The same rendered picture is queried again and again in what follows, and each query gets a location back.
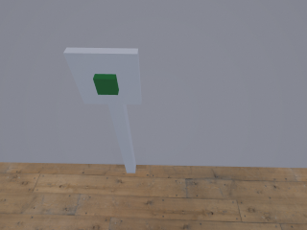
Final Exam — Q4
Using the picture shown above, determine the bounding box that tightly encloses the button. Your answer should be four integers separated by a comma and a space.
93, 74, 119, 95

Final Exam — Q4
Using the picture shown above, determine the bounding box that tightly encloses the panel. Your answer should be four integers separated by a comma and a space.
63, 47, 142, 173

